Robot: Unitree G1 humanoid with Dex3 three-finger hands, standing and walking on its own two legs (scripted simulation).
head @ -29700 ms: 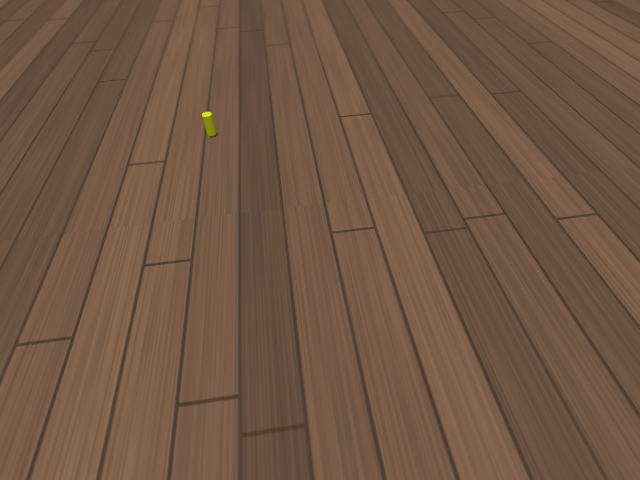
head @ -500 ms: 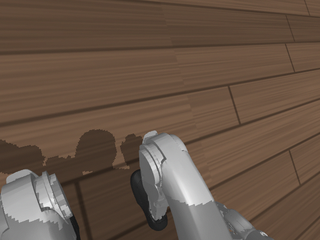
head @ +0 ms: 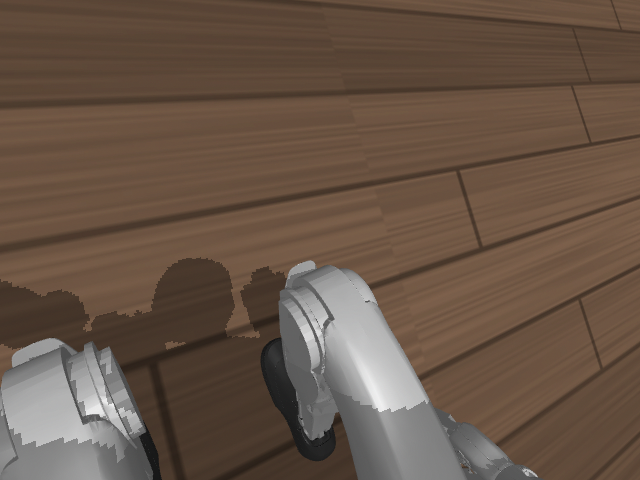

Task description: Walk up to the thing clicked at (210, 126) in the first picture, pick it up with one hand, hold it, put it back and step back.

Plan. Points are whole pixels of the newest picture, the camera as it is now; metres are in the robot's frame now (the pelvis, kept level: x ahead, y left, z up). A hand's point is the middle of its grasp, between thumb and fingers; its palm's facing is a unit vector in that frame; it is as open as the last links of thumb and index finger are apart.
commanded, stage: settle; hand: left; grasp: from above
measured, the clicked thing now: out of the picture +0.46 +0.37 -0.25
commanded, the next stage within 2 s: lift in 1.00 s
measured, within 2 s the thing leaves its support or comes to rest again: leaves its support in 0.40 s
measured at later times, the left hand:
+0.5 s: hand out of the picture +0.45 +0.37 -0.19, palm faces -0.38 -0.12 -0.92, open 9.3 cm
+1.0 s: hand out of the picture +0.45 +0.37 -0.10, palm faces -0.45 -0.12 -0.89, open 9.0 cm
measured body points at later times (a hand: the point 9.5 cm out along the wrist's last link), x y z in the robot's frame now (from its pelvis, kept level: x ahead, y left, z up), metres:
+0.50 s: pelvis +0.01 +0.00 +0.00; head +0.25 +0.14 +0.35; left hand +0.47 +0.38 -0.14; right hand +0.09 -0.25 -0.07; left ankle +0.07 +0.13 -0.27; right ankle +0.11 -0.11 -0.27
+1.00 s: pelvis +0.00 +0.00 +0.04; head +0.23 +0.10 +0.41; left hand +0.47 +0.37 -0.05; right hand +0.09 -0.27 -0.05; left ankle +0.07 +0.13 -0.27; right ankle +0.11 -0.11 -0.27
